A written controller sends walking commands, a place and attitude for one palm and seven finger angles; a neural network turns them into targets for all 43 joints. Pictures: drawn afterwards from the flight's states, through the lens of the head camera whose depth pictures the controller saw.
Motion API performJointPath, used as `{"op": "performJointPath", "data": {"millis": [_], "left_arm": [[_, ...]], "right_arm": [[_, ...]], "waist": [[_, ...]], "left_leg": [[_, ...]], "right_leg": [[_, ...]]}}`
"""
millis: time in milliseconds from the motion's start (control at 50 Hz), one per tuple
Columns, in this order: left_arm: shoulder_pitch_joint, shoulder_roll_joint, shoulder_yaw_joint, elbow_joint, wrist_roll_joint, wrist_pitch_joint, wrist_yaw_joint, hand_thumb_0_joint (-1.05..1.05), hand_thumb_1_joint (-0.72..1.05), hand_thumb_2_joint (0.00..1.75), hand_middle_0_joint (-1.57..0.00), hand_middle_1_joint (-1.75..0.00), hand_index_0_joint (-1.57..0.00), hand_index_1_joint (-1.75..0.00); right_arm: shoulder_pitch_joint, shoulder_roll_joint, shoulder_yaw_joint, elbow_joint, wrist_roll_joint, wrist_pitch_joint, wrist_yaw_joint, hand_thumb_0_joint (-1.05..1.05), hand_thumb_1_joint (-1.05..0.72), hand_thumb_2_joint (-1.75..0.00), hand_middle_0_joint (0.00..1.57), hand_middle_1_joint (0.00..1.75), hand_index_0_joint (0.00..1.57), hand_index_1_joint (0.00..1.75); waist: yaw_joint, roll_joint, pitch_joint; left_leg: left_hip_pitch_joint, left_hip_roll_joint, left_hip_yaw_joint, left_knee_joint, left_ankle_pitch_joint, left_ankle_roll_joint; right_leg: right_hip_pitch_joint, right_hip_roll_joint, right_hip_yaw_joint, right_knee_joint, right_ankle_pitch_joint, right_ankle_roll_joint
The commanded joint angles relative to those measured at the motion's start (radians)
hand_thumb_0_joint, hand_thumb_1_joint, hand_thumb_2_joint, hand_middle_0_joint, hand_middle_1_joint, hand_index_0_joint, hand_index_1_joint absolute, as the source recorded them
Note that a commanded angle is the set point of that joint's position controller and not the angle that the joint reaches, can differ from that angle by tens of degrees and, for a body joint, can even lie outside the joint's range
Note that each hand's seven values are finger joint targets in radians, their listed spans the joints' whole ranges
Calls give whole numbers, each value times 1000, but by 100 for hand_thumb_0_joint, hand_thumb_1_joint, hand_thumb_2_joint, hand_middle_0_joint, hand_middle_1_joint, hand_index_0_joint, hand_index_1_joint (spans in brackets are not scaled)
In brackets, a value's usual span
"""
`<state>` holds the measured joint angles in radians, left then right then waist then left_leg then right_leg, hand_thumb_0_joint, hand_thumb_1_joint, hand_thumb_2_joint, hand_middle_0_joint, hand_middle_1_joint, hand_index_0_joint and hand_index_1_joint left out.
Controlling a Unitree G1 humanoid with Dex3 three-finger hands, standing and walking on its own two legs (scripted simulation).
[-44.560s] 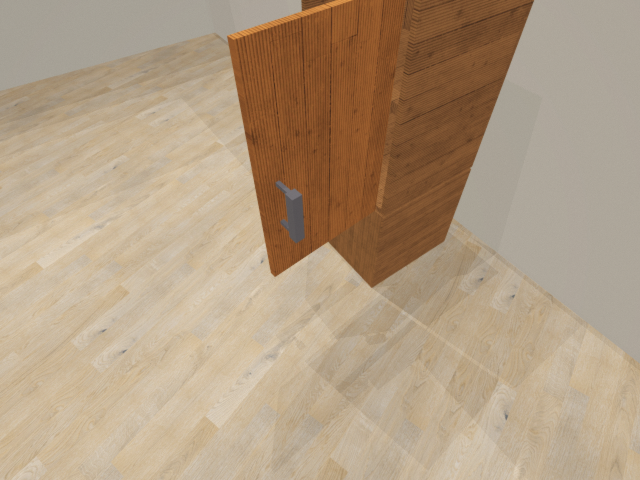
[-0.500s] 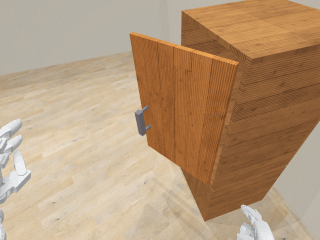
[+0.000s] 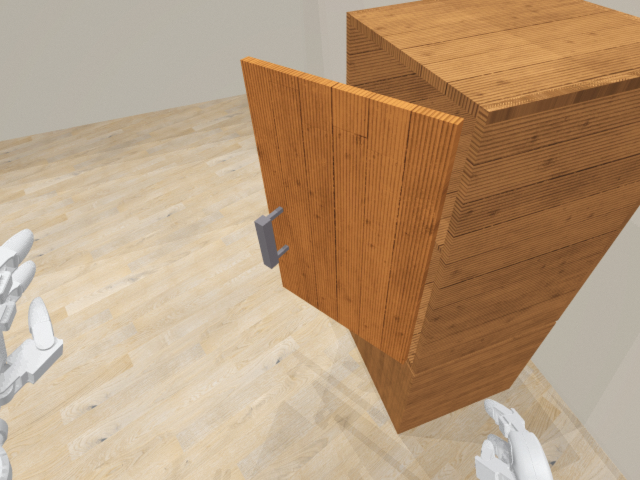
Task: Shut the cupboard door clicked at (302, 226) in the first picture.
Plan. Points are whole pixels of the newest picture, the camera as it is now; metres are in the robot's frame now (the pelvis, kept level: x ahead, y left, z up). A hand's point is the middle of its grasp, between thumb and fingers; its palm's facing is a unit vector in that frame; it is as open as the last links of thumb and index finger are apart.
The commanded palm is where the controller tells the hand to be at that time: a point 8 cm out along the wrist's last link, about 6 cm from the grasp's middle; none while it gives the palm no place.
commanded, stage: step back with the hand held close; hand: left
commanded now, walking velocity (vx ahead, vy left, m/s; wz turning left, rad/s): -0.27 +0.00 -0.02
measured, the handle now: (274, 237) +0.61 +0.17 -0.11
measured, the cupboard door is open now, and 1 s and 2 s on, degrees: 32 32 32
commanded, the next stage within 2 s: stop stepping back and stand still in 1.02 s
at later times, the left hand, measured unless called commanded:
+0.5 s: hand out of the picture +0.14 +0.31 +0.16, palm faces +0.41 -0.77 -0.50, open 7.4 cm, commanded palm +0.07 +0.34 +0.18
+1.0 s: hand out of the picture +0.03 +0.31 +0.17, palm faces +0.48 -0.75 -0.45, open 7.4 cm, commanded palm -0.05 +0.34 +0.18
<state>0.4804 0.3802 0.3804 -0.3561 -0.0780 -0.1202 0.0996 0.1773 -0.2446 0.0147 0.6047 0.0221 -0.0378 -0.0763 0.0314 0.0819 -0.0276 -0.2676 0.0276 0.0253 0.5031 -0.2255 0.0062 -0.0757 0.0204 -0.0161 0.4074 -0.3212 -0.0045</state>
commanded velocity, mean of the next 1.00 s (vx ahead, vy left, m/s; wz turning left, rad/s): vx -0.32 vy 0.00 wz -0.03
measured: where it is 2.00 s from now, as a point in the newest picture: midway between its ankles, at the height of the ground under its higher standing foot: outside the picture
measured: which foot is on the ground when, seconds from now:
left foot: down 0.00-1.00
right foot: down 0.00-0.84, up 0.86-1.00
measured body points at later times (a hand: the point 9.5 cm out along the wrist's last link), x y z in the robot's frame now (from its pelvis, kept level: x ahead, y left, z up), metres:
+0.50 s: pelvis -0.07 +0.04 -0.01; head -0.05 +0.04 +0.44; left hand +0.11 +0.35 +0.18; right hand +0.11 -0.20 -0.08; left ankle +0.03 +0.12 -0.74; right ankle -0.07 -0.11 -0.74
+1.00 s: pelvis -0.17 +0.03 -0.02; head -0.16 +0.06 +0.43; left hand -0.01 +0.35 +0.20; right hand +0.00 -0.20 -0.09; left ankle -0.01 +0.12 -0.74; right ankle -0.21 -0.09 -0.72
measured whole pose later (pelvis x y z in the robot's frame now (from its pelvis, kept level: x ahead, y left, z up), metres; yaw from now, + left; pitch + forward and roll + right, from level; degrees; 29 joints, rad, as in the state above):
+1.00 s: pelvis -0.17 +0.03 -0.02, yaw +3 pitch +1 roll -5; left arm 0.50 0.47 0.49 -0.50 -0.07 -0.27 0.14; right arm 0.22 -0.20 0.00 0.61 0.00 -0.11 -0.06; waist -0.02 0.03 0.00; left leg -0.55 0.07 0.07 0.55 -0.03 0.06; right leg -0.30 0.09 -0.03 0.78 -0.48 0.00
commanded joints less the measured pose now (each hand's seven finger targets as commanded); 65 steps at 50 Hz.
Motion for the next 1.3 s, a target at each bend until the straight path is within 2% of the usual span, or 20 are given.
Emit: {"op": "performJointPath", "data": {"millis": [0,200,420,560,620,660,700,740,780,840,880,960,1000,1020,1040,1080,1140,1160,1220,1280], "left_arm": [[-29,210,130,-198,3,-81,15,0,90,90,-20,-30,-20,-30],[39,255,173,-273,-9,-71,41,0,90,90,-20,-30,-20,-30],[30,245,218,-294,19,-138,51,0,90,90,-20,-30,-20,-30],[-19,208,191,-349,35,-171,52,0,90,90,-20,-30,-20,-30],[0,257,234,-337,35,-174,61,0,90,90,-20,-30,-20,-30],[-14,224,176,-335,22,-174,68,0,90,90,-20,-30,-20,-30],[-70,236,156,-324,29,-173,85,0,90,90,-20,-30,-20,-30],[-121,239,146,-334,33,-170,94,0,90,90,-20,-30,-20,-30],[-123,245,158,-321,29,-176,90,0,90,90,-20,-30,-20,-30],[-69,244,230,-315,44,-210,75,0,90,90,-20,-30,-20,-30],[-37,248,238,-363,31,-219,58,0,90,90,-20,-30,-20,-30],[74,222,207,-368,-8,-211,51,0,90,90,-20,-30,-20,-30],[46,240,205,-365,-12,-215,53,0,90,90,-20,-30,-20,-30],[15,270,219,-375,-2,-215,62,0,90,90,-20,-30,-20,-30],[-68,298,214,-383,9,-223,76,0,90,90,-20,-30,-20,-30],[-99,278,155,-334,34,-179,83,0,90,90,-20,-30,-20,-30],[-93,257,151,-292,34,-142,87,0,90,90,-20,-30,-20,-30],[-80,251,148,-283,29,-131,85,0,90,90,-20,-30,-20,-30],[32,239,174,-219,15,-124,75,0,90,90,-20,-30,-20,-30],[26,226,183,-335,17,-129,68,0,90,90,-20,-30,-20,-30]], "right_arm": [[-108,-96,-53,-166,-2,-8,-19,0,-90,-90,20,30,20,30],[-107,-110,-57,-213,4,37,-32,0,-90,-90,20,30,20,30],[-99,-142,-61,-214,-4,-37,-29,0,-90,-90,20,30,20,30],[-68,-133,-63,-199,-10,-88,-22,0,-90,-90,20,30,20,30],[-54,-122,-69,-184,-19,-96,-18,0,-90,-90,20,30,20,30],[-35,-88,-60,-159,-24,-88,-12,0,-90,-90,20,30,20,30],[-16,-81,-57,-122,-28,-79,-11,0,-90,-90,20,30,20,30],[-22,-77,-53,-111,-28,-78,-14,0,-90,-90,20,30,20,30],[-51,-100,-49,-130,-19,-87,-28,0,-90,-90,20,30,20,30],[-91,-125,-65,-151,-19,-114,-33,0,-90,-90,20,30,20,30],[-82,-114,-84,-154,-24,-125,-11,0,-90,-90,20,30,20,30],[-78,-96,-73,-147,-23,-135,14,0,-90,-90,20,30,20,30],[-51,-81,-68,-120,-31,-122,18,0,-90,-90,20,30,20,30],[-34,-63,-67,-104,-40,-115,19,0,-90,-90,20,30,20,30],[-41,-44,-50,-93,-44,-116,12,0,-90,-90,20,30,20,30],[-81,-55,-58,-107,-23,-103,-3,0,-90,-90,20,30,20,30],[-58,-61,-39,-102,-17,-77,-28,0,-90,-90,20,30,20,30],[-44,-81,-44,-107,-12,-73,-29,0,-90,-90,20,30,20,30],[-46,-118,-57,-140,-2,-89,-27,0,-90,-90,20,30,20,30],[-57,-97,-40,-159,-11,-94,-20,0,-90,-90,20,30,20,30]], "waist": [[-19,-54,-132],[-20,-23,-169],[-19,81,-81],[-23,99,-76],[-24,-9,-59],[-37,-154,-22],[-52,-233,-19],[-64,-202,-17],[-50,-65,21],[-18,225,-63],[-15,148,-138],[-17,183,-117],[-34,65,-100],[-41,-71,-103],[-41,-203,-111],[-36,-303,-92],[-52,-115,-100],[-47,-59,-109],[-25,-21,-118],[-32,184,-50]], "left_leg": [[168,18,14,14,354,39],[112,60,-24,-43,405,37],[-374,130,-152,-255,-396,88],[-441,136,-157,-238,-513,82],[-343,65,-83,-83,-439,49],[-141,-1,-18,127,-260,-3],[-21,-32,12,295,-170,-21],[8,-20,-13,223,-128,-11],[-108,50,-107,-38,-190,29],[-528,293,-366,-396,-628,134],[-379,284,-283,-328,-449,119],[-263,237,-139,-302,-366,35],[-165,182,-76,-132,-281,-21],[-86,111,-19,50,-188,-52],[6,51,51,198,-94,-70],[-93,11,7,330,-124,-44],[-31,16,0,117,97,-22],[29,43,-15,33,258,-3],[40,138,-132,-99,198,35],[-228,200,-270,-430,-575,31]], "right_leg": [[-134,-106,32,-16,581,28],[-118,-50,14,36,422,27],[83,28,3,196,147,36],[55,35,9,250,8,16],[-117,-27,130,96,-119,-28],[-397,-163,285,-81,-221,-87],[-531,-257,329,-144,-187,-116],[-524,-229,249,-87,-66,-89],[-436,-77,130,36,-96,-11],[15,92,4,515,-61,35],[-51,85,7,553,-128,17],[-92,68,-42,263,-213,-14],[-187,-45,103,6,-196,-62],[-298,-164,289,-113,-160,-113],[-393,-309,388,-175,130,-145],[-314,-299,319,-35,550,-113],[-221,-208,186,104,664,-62],[-235,-137,138,118,535,-21],[-198,-1,69,73,199,16],[-65,65,-20,205,-113,17]]}}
